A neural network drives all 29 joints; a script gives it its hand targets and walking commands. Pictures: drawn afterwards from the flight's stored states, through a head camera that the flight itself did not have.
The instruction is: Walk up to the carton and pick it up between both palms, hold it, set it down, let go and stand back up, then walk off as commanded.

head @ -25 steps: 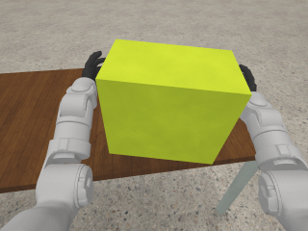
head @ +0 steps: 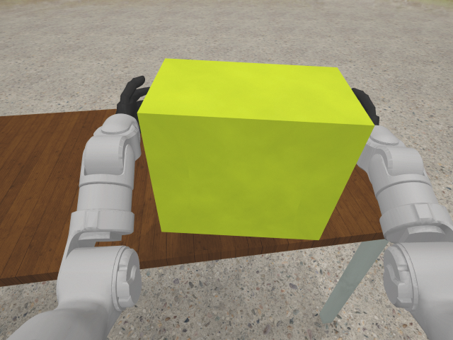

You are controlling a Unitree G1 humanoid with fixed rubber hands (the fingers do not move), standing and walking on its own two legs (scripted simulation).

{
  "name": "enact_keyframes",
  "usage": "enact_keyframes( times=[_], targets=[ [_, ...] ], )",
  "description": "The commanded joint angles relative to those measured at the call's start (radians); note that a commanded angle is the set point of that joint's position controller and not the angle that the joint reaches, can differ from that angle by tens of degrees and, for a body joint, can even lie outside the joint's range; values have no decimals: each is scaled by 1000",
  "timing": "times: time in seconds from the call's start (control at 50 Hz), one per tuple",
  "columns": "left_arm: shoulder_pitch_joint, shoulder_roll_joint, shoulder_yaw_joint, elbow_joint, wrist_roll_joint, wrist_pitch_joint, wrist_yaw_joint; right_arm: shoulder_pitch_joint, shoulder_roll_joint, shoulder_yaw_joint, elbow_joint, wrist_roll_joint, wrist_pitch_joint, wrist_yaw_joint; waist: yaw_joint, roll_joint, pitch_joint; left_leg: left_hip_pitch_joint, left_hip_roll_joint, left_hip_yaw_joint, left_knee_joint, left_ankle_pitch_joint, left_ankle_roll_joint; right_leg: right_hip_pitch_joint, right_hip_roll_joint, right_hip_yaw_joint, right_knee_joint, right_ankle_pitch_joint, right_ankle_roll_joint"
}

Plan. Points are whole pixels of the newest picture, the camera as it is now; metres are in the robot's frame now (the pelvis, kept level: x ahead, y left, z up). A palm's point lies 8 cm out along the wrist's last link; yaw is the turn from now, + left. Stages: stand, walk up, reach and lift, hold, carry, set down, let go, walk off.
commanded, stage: reach and lift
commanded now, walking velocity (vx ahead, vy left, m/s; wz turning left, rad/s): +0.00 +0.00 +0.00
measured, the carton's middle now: (245, 153) +0.41 -0.02 +0.16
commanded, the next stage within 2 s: hold in 1.02 s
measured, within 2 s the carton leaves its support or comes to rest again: neither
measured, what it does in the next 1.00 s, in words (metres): stands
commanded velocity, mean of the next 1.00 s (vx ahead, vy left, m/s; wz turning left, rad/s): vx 0.00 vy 0.00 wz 0.00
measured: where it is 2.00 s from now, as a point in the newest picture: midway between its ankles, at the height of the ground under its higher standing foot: outside the picture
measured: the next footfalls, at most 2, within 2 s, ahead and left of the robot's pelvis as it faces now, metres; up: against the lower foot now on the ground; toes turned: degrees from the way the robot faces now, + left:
none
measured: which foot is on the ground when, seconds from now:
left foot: down 0.00-1.00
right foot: down 0.00-1.00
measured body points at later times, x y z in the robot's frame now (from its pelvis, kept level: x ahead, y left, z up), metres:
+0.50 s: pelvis +0.00 +0.00 +0.00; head -0.05 +0.01 +0.45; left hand +0.40 +0.18 +0.25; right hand +0.40 -0.22 +0.24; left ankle +0.04 +0.10 -0.74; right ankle +0.03 -0.15 -0.74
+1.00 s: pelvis +0.00 +0.00 +0.00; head -0.06 +0.01 +0.45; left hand +0.40 +0.17 +0.26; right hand +0.40 -0.22 +0.26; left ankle +0.04 +0.10 -0.74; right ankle +0.03 -0.15 -0.74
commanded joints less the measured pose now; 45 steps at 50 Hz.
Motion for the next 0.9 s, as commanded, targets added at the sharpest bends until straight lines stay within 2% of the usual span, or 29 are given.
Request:
enact_keyframes(
  times=[0.0,0.06,0.08,0.1,0.14,0.18,0.2,0.24,0.26,0.28,0.32,0.36,0.38,0.42,0.44,0.46,0.5,0.52,0.54,0.56,0.6,0.64,0.66,0.68,0.7,0.74,0.78,0.84,0.88],
  targets=[
    [-614,-610,-292,-204,-107,-24,-40,-1012,563,358,-462,244,-59,229,191,17,-583,484,-11,-123,-60,381,-59,83,112,-94,-69,76,-51],
    [-619,-592,-298,-170,-106,-10,-44,-1033,568,338,-452,234,-50,219,171,24,-546,458,-25,-115,-63,330,-49,77,103,-85,-69,72,-47],
    [-602,-624,-335,-223,-133,1,-41,-1051,553,353,-513,256,-42,215,163,17,-598,483,-13,-124,-51,397,-65,84,114,-85,-64,111,-52],
    [-646,-594,-286,-143,-94,0,-52,-985,536,305,-354,209,-28,215,142,23,-441,407,-8,-125,-89,243,-58,75,101,-80,-74,20,-61],
    [-701,-575,-276,-200,-89,1,-45,-1027,549,306,-359,237,-25,231,171,54,-498,422,-8,-130,-97,246,-60,69,107,-89,-67,6,-57],
    [-706,-609,-320,-234,-115,0,-40,-982,550,316,-329,232,-19,234,141,67,-477,381,6,-144,-98,248,-66,94,111,-87,-44,45,-65],
    [-692,-576,-256,-120,-83,13,-50,-992,544,288,-260,217,-6,237,162,40,-422,341,-7,-127,-113,168,-54,95,101,-74,-72,-10,-66],
    [-713,-587,-284,-154,-110,6,-56,-986,537,279,-273,215,-5,236,130,44,-429,344,9,-148,-139,128,-57,83,97,-75,-59,-14,-58],
    [-714,-529,-196,-94,-60,10,-69,-968,577,283,-208,196,8,233,166,-31,-365,308,-17,-114,-142,74,-28,113,85,-66,-82,-46,-51],
    [-705,-586,-251,-120,-72,13,-60,-1031,542,267,-278,213,-9,242,153,32,-413,314,-2,-131,-152,81,-41,107,100,-81,-62,-27,-59],
    [-718,-563,-290,-174,-113,2,-55,-1023,584,316,-334,225,-11,230,151,-1,-527,351,-15,-114,-105,182,-39,155,96,-73,-59,58,-55],
    [-746,-591,-307,-236,-116,11,-48,-1039,578,315,-350,253,-9,231,141,47,-558,407,-11,-120,-91,246,-56,102,109,-84,-58,43,-54],
    [-747,-584,-287,-182,-105,15,-49,-1075,601,337,-367,265,-4,228,186,44,-540,392,-23,-114,-93,215,-46,113,100,-79,-64,22,-51],
    [-779,-607,-323,-207,-137,6,-53,-1067,566,297,-338,244,-7,227,137,61,-515,386,-11,-132,-97,207,-54,86,105,-80,-54,35,-60],
    [-778,-600,-313,-178,-140,2,-52,-1051,558,290,-323,230,8,234,127,30,-483,351,1,-143,-125,167,-52,95,118,-94,-51,13,-56],
    [-765,-584,-296,-133,-138,1,-53,-1106,604,335,-393,235,0,230,173,-32,-521,324,-13,-128,-119,154,-29,138,109,-80,-64,28,-52],
    [-756,-585,-290,-146,-106,11,-51,-1061,602,310,-332,249,12,221,162,23,-456,322,-21,-119,-118,156,-35,113,104,-80,-62,33,-56],
    [-722,-567,-268,-99,-102,17,-57,-1060,593,306,-326,243,19,221,173,-1,-437,310,-22,-120,-122,126,-27,106,105,-72,-72,4,-56],
    [-761,-609,-315,-154,-131,8,-49,-1053,581,298,-309,254,13,230,146,45,-473,345,-6,-137,-124,146,-43,73,109,-73,-60,7,-64],
    [-797,-573,-281,-150,-128,5,-49,-1046,594,302,-273,247,25,232,163,6,-477,309,-8,-134,-135,106,-32,118,104,-72,-59,7,-58],
    [-850,-580,-330,-235,-148,-5,-42,-1031,582,285,-267,237,15,229,130,48,-534,367,5,-135,-122,185,-58,106,112,-83,-42,55,-59],
    [-779,-589,-325,-171,-152,8,-48,-1033,568,294,-307,244,20,228,127,33,-494,347,3,-145,-110,187,-49,92,111,-79,-50,55,-62],
    [-839,-562,-314,-186,-152,8,-48,-1057,597,305,-309,248,23,227,147,18,-526,345,-15,-126,-110,168,-44,111,103,-75,-59,38,-52],
    [-821,-569,-326,-204,-156,7,-46,-1072,602,313,-347,252,20,222,135,12,-568,353,-18,-122,-103,198,-45,126,107,-79,-56,56,-48],
    [-809,-570,-311,-210,-153,9,-48,-1039,593,324,-302,257,30,222,158,35,-528,363,-12,-123,-88,247,-50,119,107,-68,-54,77,-59],
    [-866,-586,-339,-253,-175,1,-41,-1075,604,328,-324,273,25,229,155,58,-581,380,-11,-138,-84,257,-62,116,116,-76,-48,58,-54],
    [-823,-608,-333,-230,-165,1,-36,-1084,620,347,-377,282,23,227,166,6,-588,393,-15,-132,-78,273,-45,101,112,-71,-57,96,-51],
    [-811,-552,-273,-84,-126,14,-55,-1081,586,295,-276,244,39,222,159,-2,-450,288,-4,-138,-134,86,-26,114,106,-69,-66,1,-63],
    [-798,-595,-327,-169,-141,22,-50,-1048,581,296,-278,253,37,225,139,50,-507,326,-5,-134,-118,187,-53,141,109,-70,-50,70,-60]
  ],
)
